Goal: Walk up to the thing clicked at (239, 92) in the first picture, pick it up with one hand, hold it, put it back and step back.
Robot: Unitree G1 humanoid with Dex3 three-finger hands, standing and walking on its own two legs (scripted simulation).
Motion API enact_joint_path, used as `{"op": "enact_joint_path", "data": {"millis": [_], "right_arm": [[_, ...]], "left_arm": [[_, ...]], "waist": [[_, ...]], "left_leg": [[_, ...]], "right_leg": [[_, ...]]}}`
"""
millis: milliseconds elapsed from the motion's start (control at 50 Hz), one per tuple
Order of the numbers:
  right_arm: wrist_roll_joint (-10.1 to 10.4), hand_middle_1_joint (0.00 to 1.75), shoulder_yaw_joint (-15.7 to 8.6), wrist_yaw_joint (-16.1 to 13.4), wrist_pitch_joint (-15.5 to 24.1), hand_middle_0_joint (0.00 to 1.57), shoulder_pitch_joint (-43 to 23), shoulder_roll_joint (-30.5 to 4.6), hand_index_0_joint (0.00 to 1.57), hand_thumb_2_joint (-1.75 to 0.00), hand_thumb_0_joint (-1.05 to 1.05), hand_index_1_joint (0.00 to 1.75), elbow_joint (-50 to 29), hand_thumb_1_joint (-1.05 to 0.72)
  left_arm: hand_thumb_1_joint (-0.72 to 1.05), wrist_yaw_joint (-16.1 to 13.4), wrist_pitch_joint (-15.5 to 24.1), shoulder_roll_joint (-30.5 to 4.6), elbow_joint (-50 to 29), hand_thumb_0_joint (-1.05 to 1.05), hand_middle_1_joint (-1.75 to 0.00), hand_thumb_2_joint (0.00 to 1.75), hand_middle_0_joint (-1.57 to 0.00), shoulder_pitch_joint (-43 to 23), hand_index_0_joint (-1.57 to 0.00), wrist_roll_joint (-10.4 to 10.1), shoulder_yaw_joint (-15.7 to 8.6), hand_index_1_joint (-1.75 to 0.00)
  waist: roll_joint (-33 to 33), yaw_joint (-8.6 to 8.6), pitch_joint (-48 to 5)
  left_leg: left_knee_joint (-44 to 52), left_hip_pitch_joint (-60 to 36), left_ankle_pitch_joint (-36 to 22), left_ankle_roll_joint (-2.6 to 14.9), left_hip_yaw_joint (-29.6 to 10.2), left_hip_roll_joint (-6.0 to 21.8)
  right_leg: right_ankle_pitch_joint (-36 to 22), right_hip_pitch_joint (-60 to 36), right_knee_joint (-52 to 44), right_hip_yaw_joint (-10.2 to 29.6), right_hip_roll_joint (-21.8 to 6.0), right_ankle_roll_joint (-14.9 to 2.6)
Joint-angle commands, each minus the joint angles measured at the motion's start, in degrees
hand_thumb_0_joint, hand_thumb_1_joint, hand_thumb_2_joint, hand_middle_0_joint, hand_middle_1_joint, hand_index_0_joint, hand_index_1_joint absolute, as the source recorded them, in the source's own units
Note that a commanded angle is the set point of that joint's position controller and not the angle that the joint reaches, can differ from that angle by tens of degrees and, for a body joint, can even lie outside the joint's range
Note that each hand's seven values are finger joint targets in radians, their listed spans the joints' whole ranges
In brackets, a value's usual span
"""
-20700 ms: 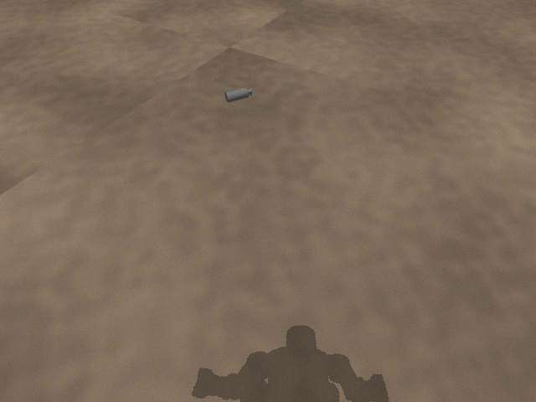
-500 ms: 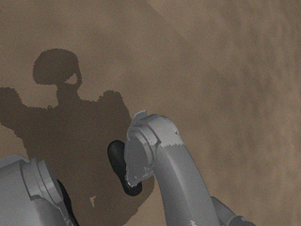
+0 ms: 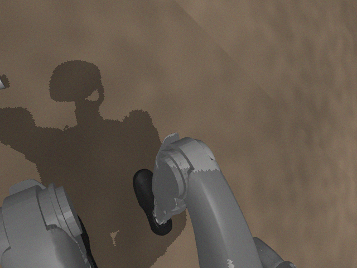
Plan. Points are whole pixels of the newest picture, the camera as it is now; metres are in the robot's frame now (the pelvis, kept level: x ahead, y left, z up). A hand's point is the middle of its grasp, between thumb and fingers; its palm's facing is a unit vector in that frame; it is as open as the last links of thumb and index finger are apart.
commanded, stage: settle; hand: left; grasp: from above
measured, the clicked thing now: out of the picture +0.47 +0.32 -0.28
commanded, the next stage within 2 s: lift in 0.60 s
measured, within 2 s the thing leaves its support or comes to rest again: leaves its support in 0.06 s
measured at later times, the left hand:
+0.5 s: hand out of the picture +0.44 +0.33 -0.18, palm faces -0.44 -0.16 -0.88, open 9.2 cm
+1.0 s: hand out of the picture +0.43 +0.33 -0.11, palm faces -0.46 -0.17 -0.87, open 9.2 cm
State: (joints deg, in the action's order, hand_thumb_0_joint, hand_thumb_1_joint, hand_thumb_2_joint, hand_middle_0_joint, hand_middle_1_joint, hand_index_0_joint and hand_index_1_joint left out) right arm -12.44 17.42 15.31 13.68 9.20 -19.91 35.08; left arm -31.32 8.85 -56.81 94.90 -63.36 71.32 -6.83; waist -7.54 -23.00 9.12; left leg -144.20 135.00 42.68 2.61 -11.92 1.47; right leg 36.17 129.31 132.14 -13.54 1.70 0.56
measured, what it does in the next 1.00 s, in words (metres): stands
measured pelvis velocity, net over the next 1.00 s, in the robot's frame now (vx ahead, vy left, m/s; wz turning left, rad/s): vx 0.00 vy -0.01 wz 0.14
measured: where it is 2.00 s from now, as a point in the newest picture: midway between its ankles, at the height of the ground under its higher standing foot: (121, 235)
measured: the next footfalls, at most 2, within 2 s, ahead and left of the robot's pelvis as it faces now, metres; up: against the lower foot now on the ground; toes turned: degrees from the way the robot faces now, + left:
none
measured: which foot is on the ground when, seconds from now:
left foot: down 0.00-1.00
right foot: down 0.00-1.00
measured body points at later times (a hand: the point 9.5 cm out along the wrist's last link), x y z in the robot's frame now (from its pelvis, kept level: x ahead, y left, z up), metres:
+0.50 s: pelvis +0.00 -0.01 +0.01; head +0.25 +0.10 +0.37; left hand +0.46 +0.33 -0.13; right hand +0.09 -0.26 -0.08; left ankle +0.06 +0.11 -0.28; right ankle +0.12 -0.10 -0.28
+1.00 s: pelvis +0.00 -0.01 +0.05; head +0.23 +0.09 +0.42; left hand +0.45 +0.34 -0.06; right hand +0.07 -0.27 -0.05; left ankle +0.06 +0.11 -0.28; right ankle +0.12 -0.10 -0.28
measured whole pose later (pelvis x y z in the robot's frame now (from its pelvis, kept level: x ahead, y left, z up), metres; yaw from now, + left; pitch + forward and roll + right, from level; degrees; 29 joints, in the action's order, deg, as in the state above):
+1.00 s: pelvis +0.00 -0.01 +0.05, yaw +8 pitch +37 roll -8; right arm -4.3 3.8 8.7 1.9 12.9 -16.3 39.4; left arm -12.9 5.1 -39.9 73.2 -53.6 65.6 -3.0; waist 1.6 -14.7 -5.0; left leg -131.6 129.6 39.5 2.7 -3.8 0.4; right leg 36.3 126.9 125.8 -6.2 0.0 -0.2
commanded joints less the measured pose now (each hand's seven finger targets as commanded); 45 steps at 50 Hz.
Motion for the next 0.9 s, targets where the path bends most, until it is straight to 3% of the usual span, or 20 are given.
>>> {"op": "enact_joint_path", "data": {"millis": [0, 40, 60, 80, 100, 140, 160, 180, 220, 260, 280, 320, 380, 420, 460, 660, 700, 740, 780, 880], "right_arm": [[0.5, 0.3, -7.9, 0.3, -0.9, 0.2, 12.4, -19.2, 0.2, -0.9, 0.0, 0.3, 2.4, -0.9], [0.8, 0.3, -9.0, 0.5, -1.1, 0.2, 12.7, -19.0, 0.2, -0.9, 0.0, 0.3, 2.9, -0.91], [1.3, 0.3, -9.5, 0.7, -1.1, 0.2, 12.2, -18.5, 0.2, -0.9, 0.0, 0.3, 2.4, -0.91], [1.7, 0.3, -10.2, 0.9, -1.4, 0.2, 12.6, -18.3, 0.2, -0.9, 0.0, 0.3, 2.7, -0.91], [2.4, 0.3, -10.4, 1.1, -1.5, 0.2, 11.7, -17.0, 0.2, -0.9, 0.0, 0.3, 2.1, -0.9], [2.9, 0.3, -11.3, 1.3, -2.3, 0.2, 13.2, -16.7, 0.2, -0.9, 0.0, 0.3, 3.8, -0.9], [3.0, 0.3, -11.9, 1.3, -2.5, 0.2, 13.3, -16.9, 0.2, -0.9, 0.0, 0.3, 3.2, -0.9], [3.2, 0.3, -12.4, 1.3, -3.0, 0.2, 14.0, -16.4, 0.2, -0.9, 0.0, 0.3, 4.0, -0.9], [3.6, 0.3, -13.2, 1.3, -3.5, 0.2, 14.0, -16.4, 0.2, -0.9, 0.0, 0.3, 3.7, -0.9], [4.1, 0.3, -13.1, 1.1, -4.3, 0.2, 14.0, -15.2, 0.2, -0.9, 0.0, 0.3, 4.7, -0.9], [4.2, 0.3, -13.4, 0.8, -4.5, 0.2, 14.2, -15.4, 0.2, -0.9, 0.0, 0.3, 4.3, -0.9], [4.4, 0.3, -13.7, 0.5, -4.9, 0.2, 14.0, -14.9, 0.2, -0.9, 0.0, 0.3, 4.2, -0.9], [4.7, 0.3, -14.1, -0.5, -5.6, 0.2, 13.8, -14.4, 0.2, -0.9, 0.0, 0.3, 4.1, -0.9], [4.9, 0.3, -14.3, -1.3, -6.2, 0.2, 13.5, -13.8, 0.2, -0.9, 0.0, 0.3, 3.9, -0.9], [4.8, 0.3, -14.3, -1.9, -6.6, 0.2, 13.8, -13.5, 0.2, -0.9, 0.0, 0.3, 3.9, -0.9], [5.2, 0.3, -15.1, -4.8, -8.4, 0.2, 14.3, -12.3, 0.2, -0.89, 0.0, 0.3, 3.4, -0.89], [5.5, 0.3, -15.3, -5.4, -8.9, 0.2, 14.3, -11.9, 0.2, -0.89, 0.0, 0.3, 3.7, -0.88], [5.8, 0.3, -15.8, -5.5, -9.1, 0.2, 15.0, -11.7, 0.2, -0.91, 0.0, 0.3, 3.8, -0.9], [6.6, 0.3, -16.5, -6.0, -9.7, 0.2, 15.2, -12.0, 0.2, -0.91, 0.0, 0.3, 3.8, -0.91], [7.8, 0.3, -17.9, -6.9, -11.1, 0.2, 15.8, -11.3, 0.2, -0.91, 0.0, 0.3, 4.0, -0.91]], "left_arm": [[0.66, -2.2, -0.2, -13.1, -14.1, 0.0, -0.8, 0.66, -0.93, -16.0, -1.0, -0.4, -1.8, -0.73], [0.66, -1.6, 0.0, -12.9, -17.1, 0.0, -0.8, 0.66, -0.93, -16.1, -0.99, -0.7, -2.7, -0.73], [0.66, -1.1, 0.1, -10.7, -20.2, 0.0, -0.81, 0.67, -0.93, -16.3, -1.0, -1.0, -1.2, -0.74], [0.67, -1.0, 0.0, -11.9, -23.0, 0.0, -0.82, 0.69, -0.94, -15.9, -1.0, -1.2, -2.2, -0.76], [0.7, -0.2, -0.2, -6.8, -24.0, 0.0, -0.84, 0.68, -0.94, -15.1, -1.02, -1.9, 1.2, -0.76], [0.71, 0.3, -0.6, -7.4, -23.6, 0.0, -0.85, 0.73, -0.96, -14.6, -1.03, -2.6, 0.5, -0.78], [0.71, 0.8, -1.4, -8.7, -22.9, 0.0, -0.86, 0.72, -0.94, -13.2, -1.02, -2.1, -1.1, -0.78], [0.73, 1.4, -1.8, -6.4, -22.4, 0.0, -0.86, 0.74, -0.95, -13.1, -1.03, -2.3, 0.1, -0.78], [0.73, 2.7, -2.3, -4.4, -22.2, 0.0, -0.85, 0.72, -0.95, -13.9, -1.03, -2.7, 0.3, -0.77], [0.7, 3.9, -2.6, -0.4, -21.6, 0.0, -0.86, 0.73, -0.94, -15.2, -1.01, -3.3, 3.3, -0.79], [0.71, 4.2, -2.7, -2.5, -22.2, 0.0, -0.87, 0.74, -0.95, -15.1, -1.02, -3.3, 2.0, -0.79], [0.72, 5.7, -3.0, -2.1, -22.1, 0.0, -0.87, 0.75, -0.96, -14.6, -1.03, -3.2, 2.6, -0.8], [0.75, 7.0, -2.5, -0.6, -22.4, 0.0, -0.86, 0.76, -0.99, -16.9, -1.05, -4.2, 3.0, -0.8], [0.74, 7.5, -2.3, -1.6, -23.1, 0.0, -0.87, 0.77, -0.99, -16.8, -1.05, -4.0, 2.6, -0.8], [0.74, 8.3, -2.1, -1.9, -22.8, 0.0, -0.88, 0.78, -0.98, -17.1, -1.05, -3.7, 2.6, -0.81], [0.66, 9.8, -1.0, -3.9, -25.1, 0.0, -0.86, 0.78, -0.92, -18.5, -0.98, -2.9, 1.5, -0.8], [0.65, 9.7, -1.0, -4.4, -27.3, 0.0, -0.81, 0.76, -0.89, -18.6, -0.95, -3.3, 0.9, -0.75], [0.7, 10.4, -1.8, -2.2, -25.8, 0.0, -0.85, 0.74, -0.95, -15.3, -1.01, -3.7, 1.8, -0.78], [0.71, 10.8, -2.4, -3.7, -28.1, 0.0, -0.84, 0.74, -0.97, -16.7, -1.03, -4.4, 0.7, -0.77], [0.72, 14.1, -4.0, -1.2, -32.2, 0.0, -0.8, 0.74, -0.99, -14.6, -1.04, -6.0, 1.7, -0.75]], "waist": [[40.4, -0.8, -44.8], [41.4, -0.21, -45.7], [42.5, 0.53, -47.7], [43.5, 1.55, -50.3], [42.8, 2.19, -51.9], [40.5, 2.55, -50.3], [39.0, 2.91, -50.7], [37.9, 3.41, -50.9], [36.6, 2.72, -49.7], [34.2, 2.27, -48.5], [32.6, 2.85, -49.3], [32.2, 3.59, -49.6], [29.8, 2.96, -49.8], [29.1, 4.13, -51.4], [28.3, 3.71, -51.5], [28.8, 5.18, -54.6], [29.3, 6.23, -57.5], [29.7, 6.56, -57.4], [30.8, 7.63, -59.4], [30.6, 8.69, -59.9]], "left_leg": [[16.0, -38.0, -24.4, -3.54, 1.5, 1.3], [15.5, -37.8, -24.7, -3.57, 2.3, 1.0], [16.1, -39.1, -24.6, -3.52, 2.7, 1.0], [16.6, -39.7, -24.5, -3.37, 3.3, 0.8], [16.5, -40.0, -24.6, -3.13, 3.8, 0.7], [17.1, -35.1, -21.5, -2.46, 4.7, 0.2], [16.8, -34.7, -22.3, -2.3, 5.0, 0.1], [17.2, -34.3, -21.8, -2.22, 5.2, -0.1], [17.7, -34.7, -21.5, -2.14, 4.9, -0.1], [18.7, -32.3, -18.0, -1.73, 4.9, -0.4], [19.0, -31.0, -16.9, -1.43, 5.2, -0.7], [19.4, -31.1, -16.5, -1.43, 5.8, -0.9], [20.0, -30.0, -14.7, -1.26, 6.0, -1.2], [19.7, -29.7, -15.8, -1.03, 7.2, -1.5], [19.5, -29.3, -16.1, -0.9, 7.9, -1.7], [21.6, -30.8, -14.7, -0.92, 8.9, -2.0], [22.0, -31.4, -15.6, -0.81, 9.2, -2.0], [23.1, -34.1, -17.3, -1.1, 9.2, -1.8], [24.5, -35.1, -17.0, -1.02, 9.0, -2.0], [27.4, -38.7, -18.0, -1.05, 9.1, -2.0]], "right_leg": [[-19.2, -20.7, -7.6, -1.9, 2.8, -2.69], [-19.1, -20.2, -7.8, -1.4, 2.6, -3.07], [-18.7, -20.5, -7.9, -1.0, 2.7, -3.13], [-19.3, -22.1, -8.3, -0.6, 2.7, -3.07], [-19.8, -21.6, -8.5, -0.2, 2.8, -3.02], [-19.1, -22.1, -9.3, 0.5, 2.8, -2.94], [-19.6, -22.6, -9.2, 0.7, 2.7, -2.85], [-18.9, -21.4, -9.6, 0.9, 2.5, -2.85], [-17.9, -19.9, -9.6, 1.0, 2.4, -2.91], [-15.8, -19.1, -10.4, 1.1, 2.5, -3.04], [-15.2, -20.4, -11.2, 1.4, 2.2, -2.81], [-14.5, -20.8, -11.0, 2.2, 2.0, -2.92], [-13.1, -20.4, -11.8, 2.5, 1.6, -2.94], [-14.0, -22.8, -12.6, 3.4, 1.7, -2.75], [-14.2, -23.8, -12.9, 3.9, 1.5, -2.65], [-11.7, -25.4, -14.4, 5.1, 1.3, -3.18], [-12.5, -26.5, -14.8, 5.6, 1.2, -3.07], [-14.0, -26.4, -14.8, 5.2, 1.1, -3.24], [-13.8, -25.2, -15.0, 5.2, 1.0, -3.44], [-14.2, -25.3, -16.9, 5.7, 0.6, -3.49]]}}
